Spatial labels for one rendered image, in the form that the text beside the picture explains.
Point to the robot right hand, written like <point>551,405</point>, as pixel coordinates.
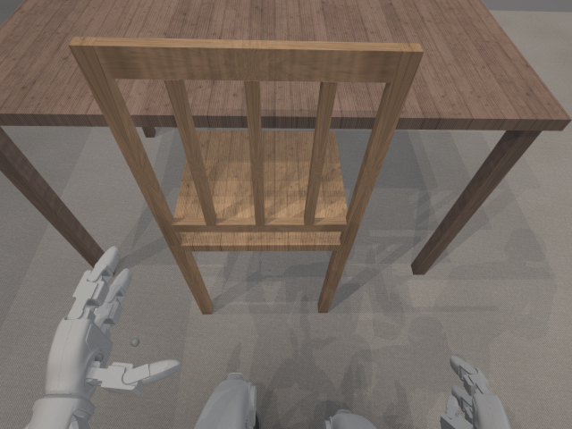
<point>483,411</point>

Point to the left robot thigh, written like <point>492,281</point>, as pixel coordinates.
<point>232,405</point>

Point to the robot left hand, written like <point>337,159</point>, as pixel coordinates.
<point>84,333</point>

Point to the left robot forearm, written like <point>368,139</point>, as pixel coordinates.
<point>61,411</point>

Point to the chair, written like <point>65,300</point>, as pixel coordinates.
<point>253,190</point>

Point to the table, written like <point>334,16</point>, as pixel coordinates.
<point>471,77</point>

